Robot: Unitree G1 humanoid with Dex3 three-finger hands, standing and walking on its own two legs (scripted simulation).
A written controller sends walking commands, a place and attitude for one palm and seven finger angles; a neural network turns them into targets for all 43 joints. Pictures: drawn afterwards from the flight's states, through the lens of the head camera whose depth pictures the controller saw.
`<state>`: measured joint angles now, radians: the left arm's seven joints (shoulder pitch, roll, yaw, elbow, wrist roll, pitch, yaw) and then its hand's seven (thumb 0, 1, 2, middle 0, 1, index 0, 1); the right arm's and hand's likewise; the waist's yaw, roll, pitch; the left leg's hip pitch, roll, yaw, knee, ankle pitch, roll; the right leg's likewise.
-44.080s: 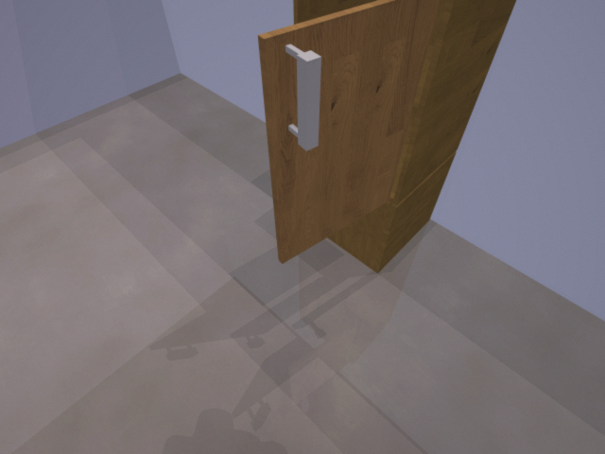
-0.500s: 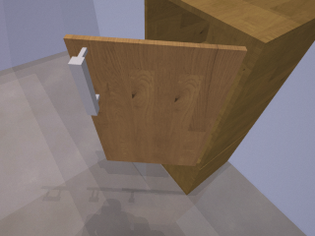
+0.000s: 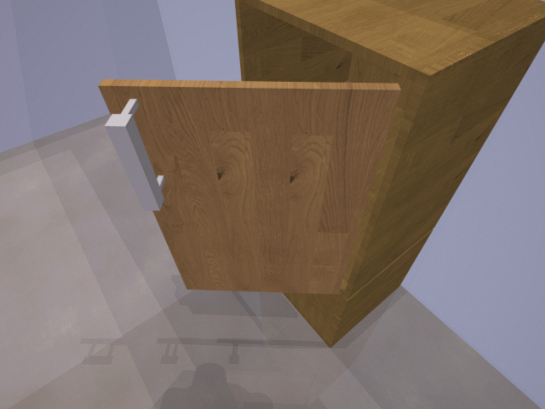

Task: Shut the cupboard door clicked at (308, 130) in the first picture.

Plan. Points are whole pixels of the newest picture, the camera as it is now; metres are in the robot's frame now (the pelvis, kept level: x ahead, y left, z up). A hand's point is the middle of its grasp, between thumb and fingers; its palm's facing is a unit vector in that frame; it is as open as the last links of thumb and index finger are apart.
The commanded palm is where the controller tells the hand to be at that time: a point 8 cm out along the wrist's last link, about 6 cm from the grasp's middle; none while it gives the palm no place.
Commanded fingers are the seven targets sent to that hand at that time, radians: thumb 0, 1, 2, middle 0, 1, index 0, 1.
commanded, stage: come to a stop and stand still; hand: left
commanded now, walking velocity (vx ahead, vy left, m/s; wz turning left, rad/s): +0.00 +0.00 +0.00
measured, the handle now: (143, 157) +0.43 +0.22 +0.15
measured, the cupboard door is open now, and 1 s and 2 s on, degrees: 50 50 50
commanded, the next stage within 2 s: look again from close up in 0.10 s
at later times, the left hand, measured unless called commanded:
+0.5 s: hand out of the picture +0.03 +0.16 -0.17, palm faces -0.01 -0.98 -0.20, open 7.4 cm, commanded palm none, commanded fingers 0.00 0.90 0.90 -0.20 -0.30 -0.20 -0.30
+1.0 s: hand out of the picture +0.04 +0.18 -0.17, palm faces +0.00 -0.97 -0.24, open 7.4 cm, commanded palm none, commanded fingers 0.00 0.90 0.90 -0.20 -0.30 -0.20 -0.30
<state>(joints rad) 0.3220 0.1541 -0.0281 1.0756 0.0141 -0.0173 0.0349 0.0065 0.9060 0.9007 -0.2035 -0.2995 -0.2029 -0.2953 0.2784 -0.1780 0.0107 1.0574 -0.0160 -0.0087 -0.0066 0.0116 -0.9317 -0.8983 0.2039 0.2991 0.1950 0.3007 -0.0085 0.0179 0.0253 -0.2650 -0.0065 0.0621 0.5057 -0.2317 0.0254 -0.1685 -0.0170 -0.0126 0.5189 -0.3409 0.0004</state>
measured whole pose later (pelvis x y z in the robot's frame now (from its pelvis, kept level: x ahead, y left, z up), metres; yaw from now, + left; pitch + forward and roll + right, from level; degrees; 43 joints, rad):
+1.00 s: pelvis +0.02 -0.01 +0.00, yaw -2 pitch +0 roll +1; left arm 0.26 0.18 0.01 1.04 0.02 0.01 0.05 0.00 0.91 0.90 -0.20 -0.30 -0.20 -0.30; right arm 0.17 -0.18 -0.02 1.08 -0.02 0.02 -0.02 0.01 -0.91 -0.90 0.20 0.30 0.20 0.30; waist 0.02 -0.02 0.06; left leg -0.23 0.01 0.09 0.50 -0.26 0.00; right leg -0.15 0.00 0.01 0.51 -0.36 -0.01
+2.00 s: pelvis +0.00 +0.01 +0.00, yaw -2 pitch +0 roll +0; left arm 0.33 0.14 -0.02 1.08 0.01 -0.03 0.04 0.01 0.91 0.90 -0.20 -0.30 -0.20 -0.30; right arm 0.31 -0.15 0.02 1.10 -0.02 -0.01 -0.02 0.02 -0.93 -0.90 0.20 0.30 0.19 0.30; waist -0.01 0.01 0.02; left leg -0.28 0.00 0.05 0.54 -0.25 0.02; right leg -0.13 0.00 -0.04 0.52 -0.38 -0.02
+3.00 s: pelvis +0.02 +0.01 +0.01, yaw -3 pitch +0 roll +1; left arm 0.27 0.20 -0.01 1.09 0.01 -0.02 0.03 0.01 0.91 0.90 -0.20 -0.30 -0.20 -0.30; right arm 0.19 -0.18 0.01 1.14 -0.01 -0.02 -0.02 0.01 -0.91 -0.90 0.20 0.30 0.20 0.30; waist 0.01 -0.03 0.03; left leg -0.19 0.00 0.08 0.42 -0.23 0.01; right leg -0.06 0.00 -0.01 0.41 -0.35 -0.02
